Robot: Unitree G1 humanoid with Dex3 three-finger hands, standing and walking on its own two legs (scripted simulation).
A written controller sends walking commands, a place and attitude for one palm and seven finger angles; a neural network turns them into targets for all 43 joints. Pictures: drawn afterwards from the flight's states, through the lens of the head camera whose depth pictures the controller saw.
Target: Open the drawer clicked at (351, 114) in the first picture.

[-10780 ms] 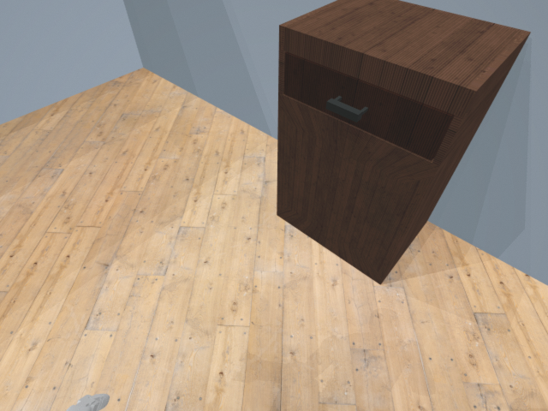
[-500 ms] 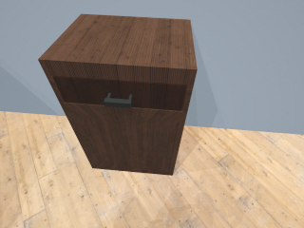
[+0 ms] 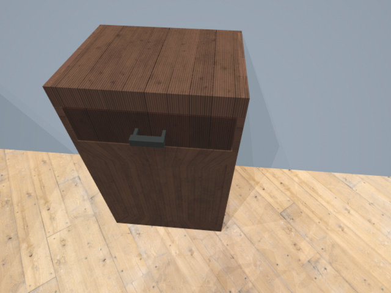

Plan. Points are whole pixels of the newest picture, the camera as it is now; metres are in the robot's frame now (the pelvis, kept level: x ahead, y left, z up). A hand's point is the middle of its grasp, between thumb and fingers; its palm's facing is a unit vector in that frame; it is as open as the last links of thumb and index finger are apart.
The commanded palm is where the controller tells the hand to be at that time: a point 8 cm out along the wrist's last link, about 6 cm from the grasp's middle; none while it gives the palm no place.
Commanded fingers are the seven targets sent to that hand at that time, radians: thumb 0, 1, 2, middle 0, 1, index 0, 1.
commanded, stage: come to a stop and stand still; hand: left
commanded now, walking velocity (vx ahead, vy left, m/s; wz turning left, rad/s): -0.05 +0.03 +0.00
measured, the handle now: (148, 136) +0.56 +0.18 -0.04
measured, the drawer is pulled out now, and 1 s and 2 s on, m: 0.00 0.00 0.00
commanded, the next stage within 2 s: look again from close up in 0.88 s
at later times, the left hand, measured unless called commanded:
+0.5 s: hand out of the picture +0.02 +0.17 -0.18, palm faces +0.01 -0.98 -0.21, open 7.3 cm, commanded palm none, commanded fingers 0.00 0.90 0.90 -0.20 -0.30 -0.20 -0.30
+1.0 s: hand out of the picture +0.01 +0.14 -0.18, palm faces +0.03 -0.99 -0.17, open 7.3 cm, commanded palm none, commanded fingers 0.00 0.90 0.90 -0.20 -0.30 -0.20 -0.30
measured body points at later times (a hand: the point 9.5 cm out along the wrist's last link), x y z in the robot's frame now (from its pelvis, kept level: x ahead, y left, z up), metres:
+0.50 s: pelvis +0.01 +0.00 +0.00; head +0.01 -0.01 +0.45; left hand +0.02 +0.22 -0.16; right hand +0.01 -0.22 -0.17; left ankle +0.00 +0.09 -0.74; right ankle +0.00 -0.12 -0.74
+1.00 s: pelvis +0.03 -0.01 +0.00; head +0.04 -0.01 +0.45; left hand +0.01 +0.20 -0.16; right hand +0.01 -0.22 -0.16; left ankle +0.00 +0.09 -0.74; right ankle +0.00 -0.12 -0.74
